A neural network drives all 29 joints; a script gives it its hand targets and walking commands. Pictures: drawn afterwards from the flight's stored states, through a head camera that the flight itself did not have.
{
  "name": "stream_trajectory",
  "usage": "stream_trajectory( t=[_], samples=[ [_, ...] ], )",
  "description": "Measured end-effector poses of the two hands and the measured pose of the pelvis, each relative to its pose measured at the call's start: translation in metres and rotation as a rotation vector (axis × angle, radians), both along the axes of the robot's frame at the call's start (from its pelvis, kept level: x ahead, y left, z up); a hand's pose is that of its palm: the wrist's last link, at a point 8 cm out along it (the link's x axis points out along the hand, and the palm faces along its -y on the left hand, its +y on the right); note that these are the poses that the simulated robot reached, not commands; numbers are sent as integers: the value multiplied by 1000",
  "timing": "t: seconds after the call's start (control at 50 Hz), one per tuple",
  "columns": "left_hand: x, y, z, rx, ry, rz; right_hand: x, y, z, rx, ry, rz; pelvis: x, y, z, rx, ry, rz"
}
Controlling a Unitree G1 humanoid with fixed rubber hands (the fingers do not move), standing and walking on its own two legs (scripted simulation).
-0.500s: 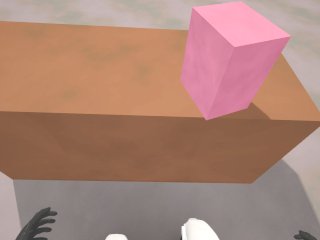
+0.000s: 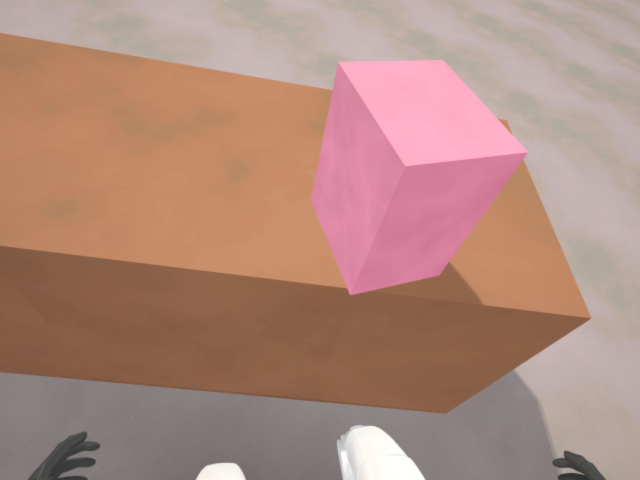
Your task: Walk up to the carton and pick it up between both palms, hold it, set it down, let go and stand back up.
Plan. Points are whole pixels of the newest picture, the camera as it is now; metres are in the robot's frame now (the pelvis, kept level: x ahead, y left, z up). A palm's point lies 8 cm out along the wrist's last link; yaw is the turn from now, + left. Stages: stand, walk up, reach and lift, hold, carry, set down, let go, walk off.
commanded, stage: walk up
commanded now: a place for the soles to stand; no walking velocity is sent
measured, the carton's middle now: (394, 181) +0.53 -0.12 +0.05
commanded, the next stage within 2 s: none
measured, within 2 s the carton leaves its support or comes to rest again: neither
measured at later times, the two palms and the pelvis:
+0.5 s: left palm (153, 436) +0.18 +0.20 -0.07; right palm (618, 447) +0.16 -0.43 -0.08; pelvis +0.06 -0.12 +0.00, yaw -2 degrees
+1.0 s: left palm (177, 433) +0.18 +0.17 -0.07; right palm out of the picture +0.12 -0.45 -0.08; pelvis +0.05 -0.13 +0.02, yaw -2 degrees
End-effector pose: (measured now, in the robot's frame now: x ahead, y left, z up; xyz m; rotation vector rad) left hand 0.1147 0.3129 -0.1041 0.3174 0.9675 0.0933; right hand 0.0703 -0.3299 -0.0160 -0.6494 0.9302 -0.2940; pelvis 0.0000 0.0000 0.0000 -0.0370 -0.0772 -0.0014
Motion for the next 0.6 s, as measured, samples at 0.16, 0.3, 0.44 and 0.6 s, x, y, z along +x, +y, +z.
stream_trajectory(
  t=[0.16, 0.3, 0.44, 0.6],
  samples=[
    [31, -71, -9, 20, 3, -37, 18, -88, -16, 3, -25, -19, 22, -69, -20, 16, -6, -19],
    [29, -108, 9, 68, 10, 24, 61, -110, -60, 136, -12, -44, 39, -99, -19, 2, -16, -27],
    [54, -109, 26, 111, -2, 34, 80, -98, -66, 227, 24, 1, 52, -114, -6, 43, 6, -31],
    [79, -129, 37, 122, -13, 2, 103, -115, -54, 260, -8, -24, 59, -129, 7, 40, 12, -26]
  ],
)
